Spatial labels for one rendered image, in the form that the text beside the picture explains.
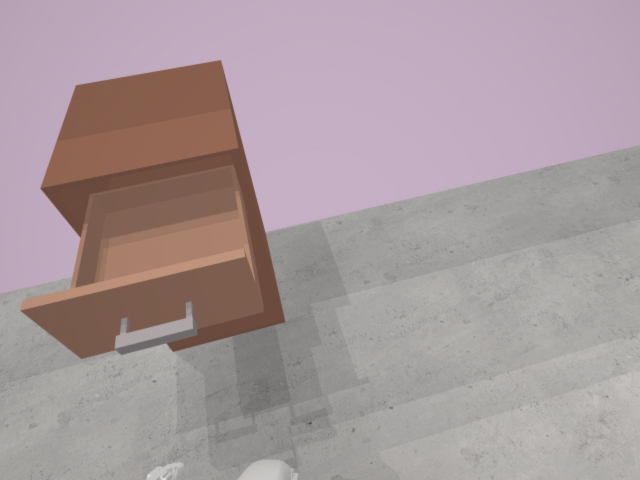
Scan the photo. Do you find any handle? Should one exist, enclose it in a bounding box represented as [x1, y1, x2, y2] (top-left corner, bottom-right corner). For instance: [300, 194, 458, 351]
[115, 302, 197, 355]

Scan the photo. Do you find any drawer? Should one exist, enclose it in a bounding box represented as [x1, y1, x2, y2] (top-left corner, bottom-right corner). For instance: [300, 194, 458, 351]
[20, 164, 264, 359]

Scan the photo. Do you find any robot left thigh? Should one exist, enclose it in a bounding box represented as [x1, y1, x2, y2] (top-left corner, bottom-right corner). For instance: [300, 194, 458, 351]
[237, 459, 299, 480]

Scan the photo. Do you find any cabinet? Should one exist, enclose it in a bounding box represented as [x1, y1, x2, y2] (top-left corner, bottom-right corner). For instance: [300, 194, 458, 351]
[40, 60, 285, 352]

